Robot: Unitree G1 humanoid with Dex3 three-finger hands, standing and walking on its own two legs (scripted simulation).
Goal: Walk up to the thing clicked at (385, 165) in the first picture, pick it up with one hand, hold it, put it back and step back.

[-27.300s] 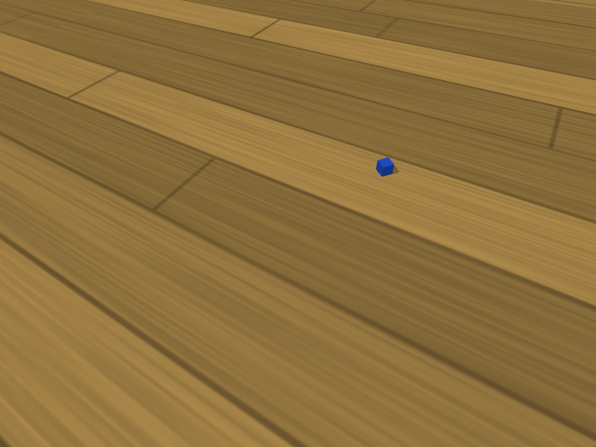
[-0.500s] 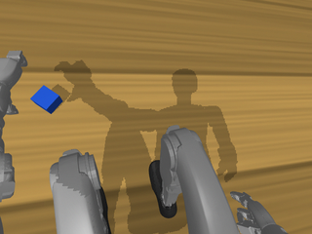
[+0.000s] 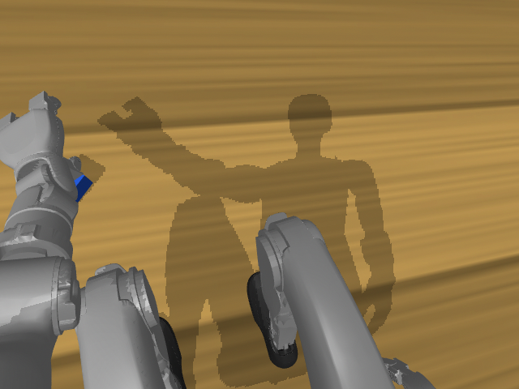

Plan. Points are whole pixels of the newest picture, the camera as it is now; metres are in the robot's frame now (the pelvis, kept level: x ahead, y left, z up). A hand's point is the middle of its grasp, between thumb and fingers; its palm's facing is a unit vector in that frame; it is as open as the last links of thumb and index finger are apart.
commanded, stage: home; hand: left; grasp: from above
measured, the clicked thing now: (66, 183) +0.51 +0.25 -0.33
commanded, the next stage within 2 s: none
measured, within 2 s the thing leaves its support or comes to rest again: rests again in 0.14 s
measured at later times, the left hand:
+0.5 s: hand out of the picture +0.31 +0.20 +0.06, palm faces +0.00 -0.92 -0.40, open 7.4 cm
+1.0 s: hand out of the picture +0.24 +0.21 +0.27, palm faces +0.16 -0.96 -0.22, open 7.4 cm
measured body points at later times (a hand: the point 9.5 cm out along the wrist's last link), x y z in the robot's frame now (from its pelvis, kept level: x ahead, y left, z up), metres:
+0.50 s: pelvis +0.00 +0.00 +0.18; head +0.15 +0.03 +0.60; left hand +0.31 +0.25 +0.09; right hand +0.21 -0.25 +0.08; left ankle +0.07 +0.12 -0.33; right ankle +0.10 -0.11 -0.33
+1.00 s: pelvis +0.07 +0.01 +0.34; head +0.11 +0.03 +0.79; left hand +0.23 +0.26 +0.28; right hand +0.23 -0.22 +0.26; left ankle +0.06 +0.12 -0.33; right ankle +0.10 -0.11 -0.33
